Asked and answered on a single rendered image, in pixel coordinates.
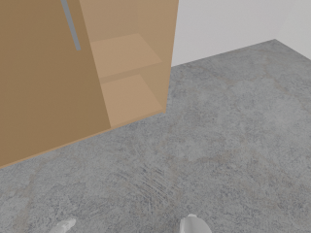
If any right robot thigh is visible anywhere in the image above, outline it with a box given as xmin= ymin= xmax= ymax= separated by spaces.
xmin=179 ymin=216 xmax=212 ymax=233

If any handle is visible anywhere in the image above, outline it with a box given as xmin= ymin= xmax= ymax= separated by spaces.
xmin=60 ymin=0 xmax=81 ymax=50

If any robot left hand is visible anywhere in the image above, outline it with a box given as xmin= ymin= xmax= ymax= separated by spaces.
xmin=49 ymin=218 xmax=76 ymax=233

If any wardrobe door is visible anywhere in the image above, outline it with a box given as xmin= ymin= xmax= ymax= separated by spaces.
xmin=0 ymin=0 xmax=112 ymax=167

